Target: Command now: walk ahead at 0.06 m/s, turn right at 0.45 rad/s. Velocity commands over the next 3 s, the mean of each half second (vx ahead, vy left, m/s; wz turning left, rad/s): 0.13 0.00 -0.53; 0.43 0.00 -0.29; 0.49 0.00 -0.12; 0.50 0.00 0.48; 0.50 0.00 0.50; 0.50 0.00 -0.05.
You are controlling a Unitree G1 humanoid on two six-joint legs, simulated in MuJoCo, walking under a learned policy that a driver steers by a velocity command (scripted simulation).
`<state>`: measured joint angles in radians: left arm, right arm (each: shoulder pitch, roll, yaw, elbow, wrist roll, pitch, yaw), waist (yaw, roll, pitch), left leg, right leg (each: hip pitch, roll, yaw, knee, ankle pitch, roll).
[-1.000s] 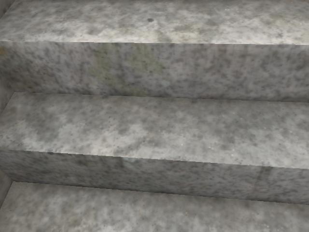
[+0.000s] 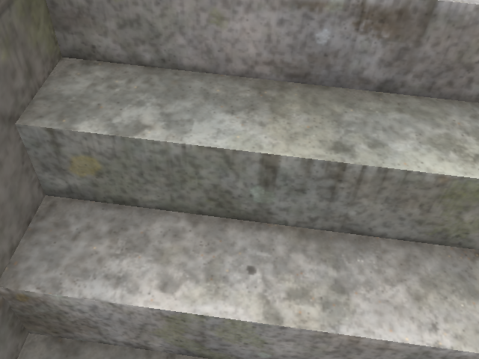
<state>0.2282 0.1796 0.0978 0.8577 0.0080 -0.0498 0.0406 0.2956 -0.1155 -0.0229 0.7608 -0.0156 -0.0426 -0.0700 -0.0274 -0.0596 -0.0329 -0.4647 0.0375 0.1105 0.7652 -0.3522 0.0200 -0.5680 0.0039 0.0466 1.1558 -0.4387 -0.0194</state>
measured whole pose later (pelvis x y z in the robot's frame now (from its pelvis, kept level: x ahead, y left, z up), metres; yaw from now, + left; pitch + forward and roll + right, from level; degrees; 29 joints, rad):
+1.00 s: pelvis +0.21 +0.09 +0.18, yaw -24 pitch +1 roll +0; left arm 0.16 0.16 0.06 0.65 0.05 -0.06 0.00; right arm 0.26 -0.19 -0.06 0.91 -0.03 -0.04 -0.04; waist 0.06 -0.07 -0.02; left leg -0.55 0.08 0.13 1.03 -0.50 0.03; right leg -1.02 0.13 0.16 2.02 0.03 -0.08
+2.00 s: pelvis +0.63 -0.18 +0.53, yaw -13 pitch +2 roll +2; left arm 0.34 0.17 0.04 0.87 0.00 -0.10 -0.04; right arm 0.15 -0.17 -0.02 0.73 0.00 0.02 -0.03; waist -0.01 0.05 -0.03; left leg -0.77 -0.16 0.15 1.31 -0.63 0.22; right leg -0.35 -0.15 -0.10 1.12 0.07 -0.10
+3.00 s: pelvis +1.08 -0.10 +0.93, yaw +0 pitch +3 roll +0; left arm 0.41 0.17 0.11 0.90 0.01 -0.14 -0.04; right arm -0.02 -0.08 0.01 0.58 -0.01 -0.03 -0.01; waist 0.06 -0.03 0.04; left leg -0.93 0.17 0.16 1.44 -0.56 0.05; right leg -0.46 -0.05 0.15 1.40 0.03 -0.03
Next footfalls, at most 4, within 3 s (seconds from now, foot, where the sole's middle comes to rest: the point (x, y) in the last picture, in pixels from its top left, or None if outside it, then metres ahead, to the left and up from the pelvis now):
0.26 right None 0.05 -0.10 -0.74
0.78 left None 0.31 0.16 -0.53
1.44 right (370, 285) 0.50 -0.26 -0.32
1.92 left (329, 130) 0.72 -0.17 -0.11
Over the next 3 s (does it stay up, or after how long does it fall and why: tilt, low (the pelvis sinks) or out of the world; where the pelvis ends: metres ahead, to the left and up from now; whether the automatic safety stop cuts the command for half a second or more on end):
stays up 1.08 -0.10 0.93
